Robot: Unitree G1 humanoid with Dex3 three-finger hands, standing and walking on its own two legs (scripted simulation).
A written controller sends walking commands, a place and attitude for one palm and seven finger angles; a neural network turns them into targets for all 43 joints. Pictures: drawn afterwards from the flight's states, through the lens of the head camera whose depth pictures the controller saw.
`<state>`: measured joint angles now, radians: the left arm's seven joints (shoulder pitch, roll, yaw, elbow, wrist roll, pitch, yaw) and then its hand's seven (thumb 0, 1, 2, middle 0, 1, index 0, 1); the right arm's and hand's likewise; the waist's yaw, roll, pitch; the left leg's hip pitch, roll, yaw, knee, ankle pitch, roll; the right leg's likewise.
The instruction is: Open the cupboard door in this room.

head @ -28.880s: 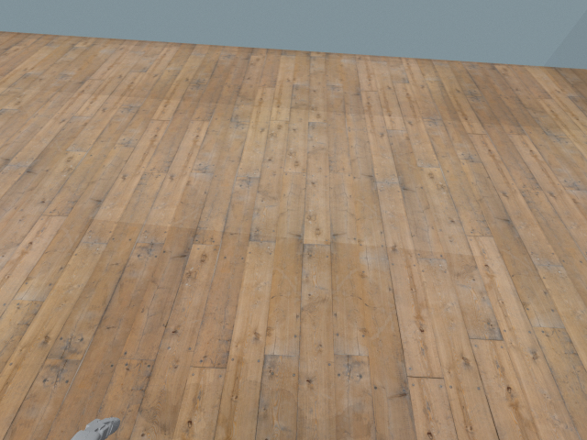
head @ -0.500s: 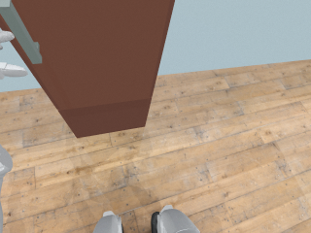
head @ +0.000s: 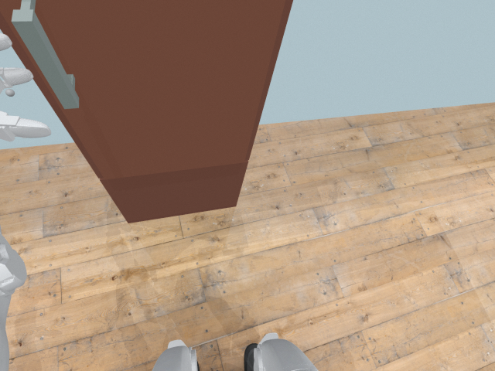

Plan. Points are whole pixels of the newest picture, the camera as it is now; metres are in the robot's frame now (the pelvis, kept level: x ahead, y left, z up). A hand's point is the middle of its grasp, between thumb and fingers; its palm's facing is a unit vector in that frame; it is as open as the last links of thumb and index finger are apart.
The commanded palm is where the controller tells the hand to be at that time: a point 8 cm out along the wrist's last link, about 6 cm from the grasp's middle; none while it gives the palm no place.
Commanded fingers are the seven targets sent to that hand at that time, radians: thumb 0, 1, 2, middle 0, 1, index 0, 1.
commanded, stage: slide the fingers in behind the handle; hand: left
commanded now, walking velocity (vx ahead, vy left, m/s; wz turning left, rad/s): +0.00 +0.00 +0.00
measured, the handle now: (51, 56) +0.56 +0.25 +0.11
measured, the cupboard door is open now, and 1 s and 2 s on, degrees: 0 0 1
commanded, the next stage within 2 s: close the thumb around the handle in 1.54 s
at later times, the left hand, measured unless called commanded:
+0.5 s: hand (44, 91) +0.50 +0.25 +0.10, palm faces +0.10 -0.99 +0.02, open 14.0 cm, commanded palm +0.48 +0.29 +0.10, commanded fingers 0.00 -0.50 0.30 -0.30 -1.20 -0.30 -1.20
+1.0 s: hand (72, 83) +0.51 +0.21 +0.10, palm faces +0.12 -0.99 +0.01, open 14.0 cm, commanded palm +0.49 +0.25 +0.10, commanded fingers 0.00 -0.50 0.30 -0.30 -1.20 -0.30 -1.20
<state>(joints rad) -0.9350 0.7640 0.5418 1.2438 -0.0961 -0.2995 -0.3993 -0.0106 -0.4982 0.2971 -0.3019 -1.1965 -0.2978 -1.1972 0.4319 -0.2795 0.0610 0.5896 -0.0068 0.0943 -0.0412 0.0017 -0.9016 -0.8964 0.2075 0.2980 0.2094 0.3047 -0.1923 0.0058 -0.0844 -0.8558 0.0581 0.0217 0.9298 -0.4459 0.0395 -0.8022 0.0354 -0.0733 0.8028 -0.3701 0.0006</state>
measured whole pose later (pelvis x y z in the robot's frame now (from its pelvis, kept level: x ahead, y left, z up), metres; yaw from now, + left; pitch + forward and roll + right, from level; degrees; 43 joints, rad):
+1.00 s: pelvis +0.00 -0.02 +0.00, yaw +1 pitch +20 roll -3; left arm -0.96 0.60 0.45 1.20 -0.09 -0.34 -0.23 -0.01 -0.50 0.30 -0.30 -1.20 -0.30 -1.20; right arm 0.46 -0.27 0.04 0.63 -0.02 0.07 -0.01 0.00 -0.90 -0.90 0.21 0.30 0.21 0.30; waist -0.19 0.02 -0.09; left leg -0.84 0.06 0.02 0.92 -0.43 0.02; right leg -0.80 0.04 -0.07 0.82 -0.37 -0.02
